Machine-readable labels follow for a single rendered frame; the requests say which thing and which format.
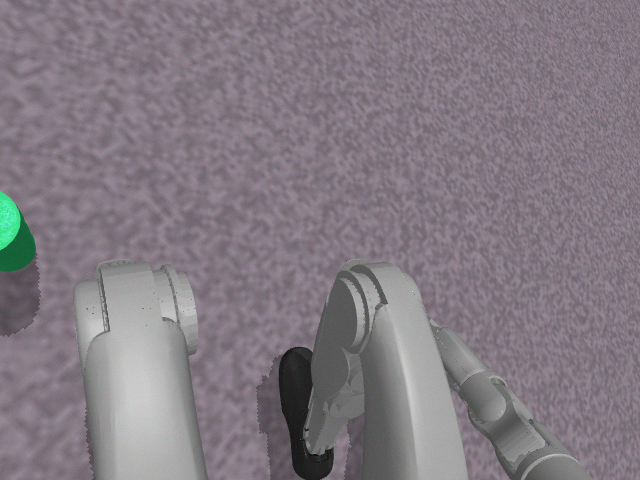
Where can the right robot arm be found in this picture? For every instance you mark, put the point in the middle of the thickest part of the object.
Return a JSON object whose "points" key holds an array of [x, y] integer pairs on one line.
{"points": [[525, 448]]}

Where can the right robot foot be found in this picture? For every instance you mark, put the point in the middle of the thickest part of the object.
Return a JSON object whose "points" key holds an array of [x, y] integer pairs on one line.
{"points": [[295, 385]]}

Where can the cup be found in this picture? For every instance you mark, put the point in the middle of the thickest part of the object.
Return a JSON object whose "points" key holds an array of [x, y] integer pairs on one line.
{"points": [[17, 245]]}

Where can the right robot hand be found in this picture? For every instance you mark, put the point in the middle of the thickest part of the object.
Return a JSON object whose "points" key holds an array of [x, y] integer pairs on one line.
{"points": [[459, 360]]}

